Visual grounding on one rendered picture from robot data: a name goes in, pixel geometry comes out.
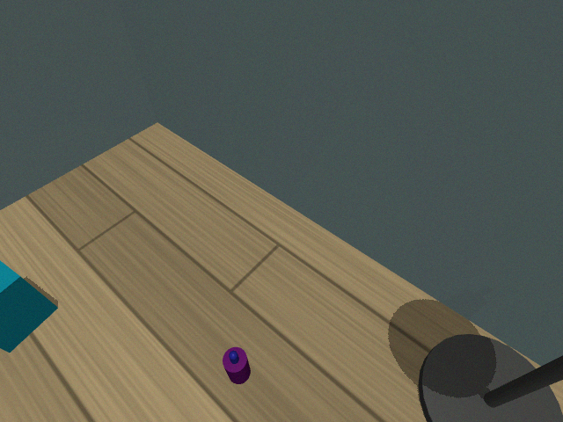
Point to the coat stand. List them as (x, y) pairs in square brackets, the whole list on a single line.
[(473, 378)]

